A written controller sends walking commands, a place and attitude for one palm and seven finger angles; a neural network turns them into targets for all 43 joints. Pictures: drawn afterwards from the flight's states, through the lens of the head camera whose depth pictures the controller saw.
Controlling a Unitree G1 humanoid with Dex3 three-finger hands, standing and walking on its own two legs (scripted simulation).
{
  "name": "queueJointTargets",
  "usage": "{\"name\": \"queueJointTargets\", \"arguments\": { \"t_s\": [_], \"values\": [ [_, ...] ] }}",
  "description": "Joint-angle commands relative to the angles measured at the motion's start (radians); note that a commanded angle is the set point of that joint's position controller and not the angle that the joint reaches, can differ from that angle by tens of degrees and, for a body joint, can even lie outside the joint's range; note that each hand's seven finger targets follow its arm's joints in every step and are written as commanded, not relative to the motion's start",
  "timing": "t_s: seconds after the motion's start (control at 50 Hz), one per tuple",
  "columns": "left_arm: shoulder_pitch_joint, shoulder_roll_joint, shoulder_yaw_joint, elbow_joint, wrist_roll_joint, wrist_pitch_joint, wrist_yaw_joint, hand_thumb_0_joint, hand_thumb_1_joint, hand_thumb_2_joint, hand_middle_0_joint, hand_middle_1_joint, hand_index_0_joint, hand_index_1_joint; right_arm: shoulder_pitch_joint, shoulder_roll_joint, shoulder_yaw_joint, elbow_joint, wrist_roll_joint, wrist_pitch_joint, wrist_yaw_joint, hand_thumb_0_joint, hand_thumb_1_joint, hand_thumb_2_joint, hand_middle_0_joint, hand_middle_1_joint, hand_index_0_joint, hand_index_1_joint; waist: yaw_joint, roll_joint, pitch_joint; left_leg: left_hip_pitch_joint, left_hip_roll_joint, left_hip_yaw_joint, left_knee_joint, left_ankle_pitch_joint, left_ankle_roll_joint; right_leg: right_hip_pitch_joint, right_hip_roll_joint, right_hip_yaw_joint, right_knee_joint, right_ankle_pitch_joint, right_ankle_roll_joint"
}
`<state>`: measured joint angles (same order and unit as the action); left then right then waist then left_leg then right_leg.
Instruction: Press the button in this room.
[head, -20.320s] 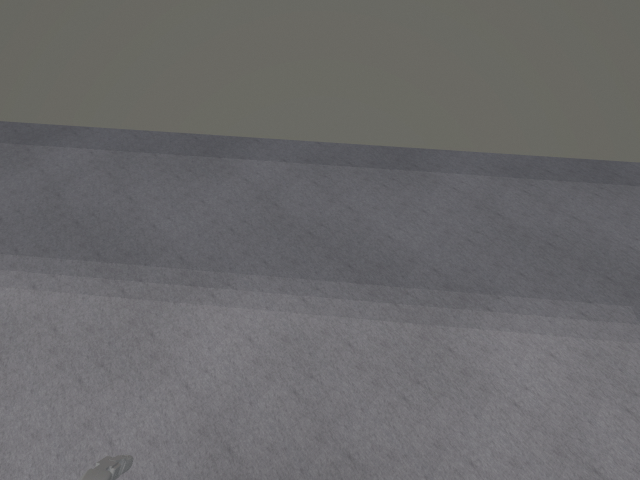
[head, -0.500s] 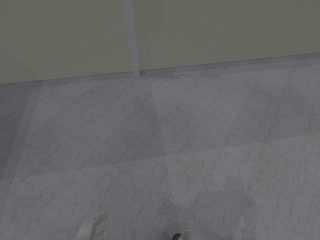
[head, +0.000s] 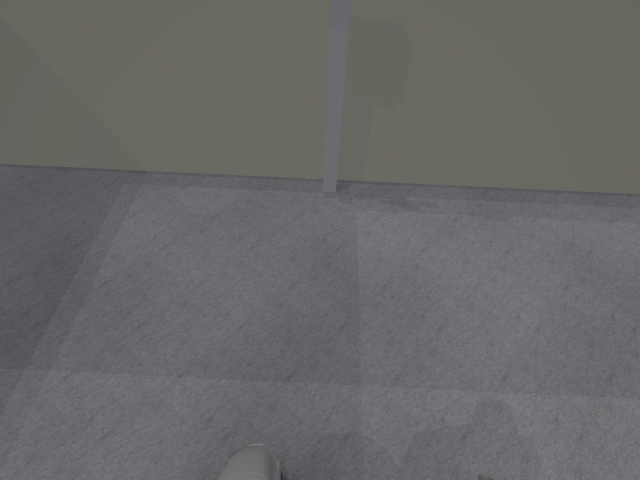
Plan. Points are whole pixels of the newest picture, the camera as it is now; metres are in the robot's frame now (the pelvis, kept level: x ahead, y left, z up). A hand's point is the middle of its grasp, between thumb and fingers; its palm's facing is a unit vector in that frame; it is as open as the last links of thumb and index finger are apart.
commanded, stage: turn or walk to find it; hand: left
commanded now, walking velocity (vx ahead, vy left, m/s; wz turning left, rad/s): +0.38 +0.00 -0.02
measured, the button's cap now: out of the picture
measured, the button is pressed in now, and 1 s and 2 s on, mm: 0 0 0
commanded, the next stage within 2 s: stand and wait in 0.30 s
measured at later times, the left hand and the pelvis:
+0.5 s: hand (229, 357) +0.31 +0.19 -0.15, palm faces -0.05 -0.98 -0.21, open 7.4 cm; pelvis +0.19 +0.01 +0.01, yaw -2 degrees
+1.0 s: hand (250, 368) +0.30 +0.15 -0.17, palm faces +0.06 -0.98 -0.18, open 7.2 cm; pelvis +0.25 -0.02 +0.00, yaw -1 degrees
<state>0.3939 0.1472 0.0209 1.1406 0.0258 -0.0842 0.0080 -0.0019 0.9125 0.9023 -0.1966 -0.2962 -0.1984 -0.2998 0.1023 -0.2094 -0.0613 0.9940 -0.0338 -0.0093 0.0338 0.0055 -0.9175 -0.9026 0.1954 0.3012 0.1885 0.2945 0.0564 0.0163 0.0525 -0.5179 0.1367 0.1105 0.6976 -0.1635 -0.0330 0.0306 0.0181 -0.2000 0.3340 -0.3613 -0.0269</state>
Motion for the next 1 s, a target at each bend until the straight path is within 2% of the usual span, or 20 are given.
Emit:
{"name": "queueJointTargets", "arguments": {
  "t_s": [0.0,0.02,0.04,0.06,0.08,0.14,0.2,0.28,0.36,0.48,0.52,0.54,0.56,0.58,0.68,0.78,0.88,0.9,0.94,0.98],
  "values": [
    [0.051,0.171,0.029,-0.019,-0.006,-0.007,0.012,0.0,0.9,0.9,-0.2,-0.3,-0.2,-0.3,0.052,-0.037,0.006,-0.044,0.003,-0.043,-0.01,0.0,-0.9,-0.9,0.2,0.3,0.2,0.3,-0.073,-0.061,-0.016,0.174,-0.085,0.073,-0.132,-0.059,0.051,0.007,-0.286,0.137,0.138,0.873,-0.092],
    [0.026,0.175,0.029,-0.022,-0.012,-0.008,0.011,0.0,0.9,0.9,-0.2,-0.3,-0.2,-0.3,0.207,-0.073,-0.005,0.002,-0.002,-0.05,-0.019,0.0,-0.9,-0.9,0.2,0.3,0.2,0.3,-0.145,-0.042,-0.117,0.412,-0.086,0.062,-0.2,0.035,0.073,-0.082,-0.243,0.09,0.331,0.862,-0.053],
    [0.043,0.136,0.025,-0.043,-0.022,-0.009,0.004,0.0,0.9,0.9,-0.2,-0.3,-0.2,-0.3,0.357,-0.174,-0.031,0.038,-0.012,-0.059,-0.029,0.0,-0.9,-0.9,0.2,0.3,0.2,0.3,-0.194,0.127,-0.25,0.711,0.105,-0.166,-0.211,0.146,0.139,-0.322,-0.145,0.044,0.581,0.54,0.0],
    [0.028,0.093,0.008,-0.07,-0.028,-0.012,-0.007,0.0,0.9,0.9,-0.2,-0.3,-0.2,-0.3,0.468,-0.273,-0.051,0.069,-0.003,-0.055,-0.036,0.0,-0.9,-0.9,0.2,0.3,0.2,0.3,-0.214,0.302,-0.312,0.883,0.334,-0.469,-0.267,0.318,0.247,-0.571,-0.033,0.062,0.875,-0.175,0.02],
    [-0.017,0.12,0.02,-0.083,-0.021,-0.009,0.0,0.0,0.9,0.9,-0.2,-0.3,-0.2,-0.3,0.433,-0.246,-0.044,0.076,0.012,-0.047,-0.038,0.0,-0.9,-0.9,0.2,0.3,0.2,0.3,-0.196,0.214,-0.28,0.809,0.356,-0.457,-0.322,0.25,0.274,-0.621,-0.067,0.162,0.972,-0.22,0.003],
    [-0.095,0.073,0.029,-0.072,-0.006,0.013,-0.015,0.0,0.9,0.9,-0.2,-0.3,-0.2,-0.3,0.244,-0.102,-0.011,0.035,0.011,-0.061,-0.044,0.0,-0.9,-0.9,0.2,0.3,0.2,0.3,-0.111,0.062,-0.024,0.45,0.25,-0.271,-0.432,0.1,0.18,-0.628,-0.161,0.195,0.958,-0.017,0.018],
    [-0.022,0.017,0.028,-0.055,0.003,0.049,-0.017,0.0,0.9,0.9,-0.2,-0.3,-0.2,-0.3,0.225,-0.051,0.0,0.044,0.015,-0.076,-0.046,0.0,-0.9,-0.9,0.2,0.3,0.2,0.3,-0.049,0.056,0.004,0.307,0.178,-0.13,-0.494,0.058,0.138,-0.559,-0.164,0.173,0.918,0.088,0.04],
    [-0.077,0.026,0.041,-0.099,0.006,0.073,-0.023,0.0,0.9,0.9,-0.2,-0.3,-0.2,-0.3,0.241,-0.04,-0.005,0.043,0.018,-0.082,-0.047,0.0,-0.9,-0.9,0.2,0.3,0.2,0.3,-0.037,0.079,0.05,0.291,0.162,-0.098,-0.555,0.0,0.165,-0.657,-0.189,0.181,0.871,0.209,0.065],
    [-0.192,0.042,0.035,-0.148,-0.001,0.074,-0.022,0.0,0.9,0.9,-0.2,-0.3,-0.2,-0.3,0.291,-0.048,-0.005,0.065,0.019,-0.081,-0.052,0.0,-0.9,-0.9,0.2,0.3,0.2,0.3,-0.052,0.075,0.072,0.368,0.143,-0.056,-0.507,0.281,0.181,-0.674,-0.186,0.152,0.65,0.235,0.085],
    [-0.237,0.041,0.017,-0.167,-0.007,0.056,-0.006,0.0,0.9,0.9,-0.2,-0.3,-0.2,-0.3,0.331,-0.063,-0.009,0.103,0.01,-0.056,-0.058,0.0,-0.9,-0.9,0.2,0.3,0.2,0.3,-0.071,0.121,0.008,0.417,0.144,-0.022,-0.311,0.541,0.144,-0.406,-0.105,0.088,0.293,0.2,0.049],
    [-0.099,0.084,0.023,-0.117,-0.004,0.039,-0.001,0.0,0.9,0.9,-0.2,-0.3,-0.2,-0.3,0.327,-0.053,-0.005,0.111,0.017,-0.049,-0.057,0.0,-0.9,-0.9,0.2,0.3,0.2,0.3,-0.005,0.043,-0.064,0.383,0.097,-0.002,-0.162,0.403,0.087,-0.194,-0.098,0.081,0.137,0.36,0.053],
    [-0.017,0.149,0.033,-0.088,0.001,0.024,0.007,0.0,0.9,0.9,-0.2,-0.3,-0.2,-0.3,0.347,-0.018,-0.001,0.112,0.021,-0.049,-0.052,0.0,-0.9,-0.9,0.2,0.3,0.2,0.3,0.02,-0.069,-0.148,0.285,0.043,0.027,-0.008,0.171,0.045,-0.02,-0.209,0.186,0.134,0.635,0.031],
    [0.029,0.225,0.045,-0.07,-0.002,0.01,0.016,0.0,0.9,0.9,-0.2,-0.3,-0.2,-0.3,0.387,0.04,0.01,0.1,0.029,-0.04,-0.047,0.0,-0.9,-0.9,0.2,0.3,0.2,0.3,0.004,-0.275,-0.2,0.116,-0.073,0.047,0.189,-0.366,0.005,0.105,-0.432,0.419,0.126,0.998,-0.061],
    [0.013,0.232,0.036,-0.075,-0.018,0.014,0.015,0.0,0.9,0.9,-0.2,-0.3,-0.2,-0.3,0.393,0.016,0.008,0.098,0.034,-0.018,-0.06,0.0,-0.9,-0.9,0.2,0.3,0.2,0.3,-0.014,-0.22,-0.205,0.161,-0.068,-0.045,0.265,-0.497,0.0,0.01,-0.476,0.395,0.081,1.058,-0.131],
    [-0.235,0.126,0.019,-0.117,-0.016,0.033,0.028,0.0,0.9,0.9,-0.2,-0.3,-0.2,-0.3,0.36,0.056,0.02,0.133,0.028,0.018,-0.056,0.0,-0.9,-0.9,0.2,0.3,0.2,0.3,-0.08,-0.141,-0.095,0.233,-0.021,-0.078,0.217,-0.315,-0.012,-0.255,-0.337,0.243,-0.052,0.491,-0.098],
    [-0.237,0.107,0.023,-0.109,-0.01,0.052,0.025,0.0,0.9,0.9,-0.2,-0.3,-0.2,-0.3,0.33,0.062,0.021,0.12,0.02,0.03,-0.052,0.0,-0.9,-0.9,0.2,0.3,0.2,0.3,-0.07,-0.139,-0.028,0.263,-0.034,-0.049,0.098,-0.241,-0.008,-0.364,-0.29,0.242,-0.147,0.096,-0.099],
    [-0.227,0.109,0.024,-0.098,-0.017,0.064,0.027,0.0,0.9,0.9,-0.2,-0.3,-0.2,-0.3,0.345,0.047,0.027,0.125,0.022,0.016,-0.055,0.0,-0.9,-0.9,0.2,0.3,0.2,0.3,-0.086,-0.097,-0.035,0.385,-0.034,-0.045,-0.232,-0.118,0.0,-0.377,-0.251,0.236,-0.099,-0.022,-0.066],
    [-0.216,0.089,0.019,-0.095,-0.022,0.067,0.025,0.0,0.9,0.9,-0.2,-0.3,-0.2,-0.3,0.347,0.026,0.029,0.132,0.021,0.006,-0.057,0.0,-0.9,-0.9,0.2,0.3,0.2,0.3,-0.084,-0.012,-0.034,0.414,-0.013,-0.095,-0.32,-0.083,0.013,-0.397,-0.21,0.213,-0.044,-0.003,-0.033],
    [-0.169,0.056,0.011,-0.089,-0.027,0.073,0.019,0.0,0.9,0.9,-0.2,-0.3,-0.2,-0.3,0.265,-0.027,0.028,0.099,0.014,-0.003,-0.064,0.0,-0.9,-0.9,0.2,0.3,0.2,0.3,-0.035,0.113,0.017,0.222,0.09,-0.202,-0.447,-0.213,0.057,-0.269,-0.131,0.156,0.0,0.118,0.024],
    [-0.14,0.072,0.007,-0.059,-0.015,0.076,0.018,0.0,0.9,0.9,-0.2,-0.3,-0.2,-0.3,0.187,-0.017,0.033,0.086,0.02,-0.01,-0.063,0.0,-0.9,-0.9,0.2,0.3,0.2,0.3,-0.014,0.172,0.031,0.166,0.069,-0.182,-0.491,-0.16,0.06,-0.162,-0.134,0.13,0.05,0.227,0.04]
  ]
}}
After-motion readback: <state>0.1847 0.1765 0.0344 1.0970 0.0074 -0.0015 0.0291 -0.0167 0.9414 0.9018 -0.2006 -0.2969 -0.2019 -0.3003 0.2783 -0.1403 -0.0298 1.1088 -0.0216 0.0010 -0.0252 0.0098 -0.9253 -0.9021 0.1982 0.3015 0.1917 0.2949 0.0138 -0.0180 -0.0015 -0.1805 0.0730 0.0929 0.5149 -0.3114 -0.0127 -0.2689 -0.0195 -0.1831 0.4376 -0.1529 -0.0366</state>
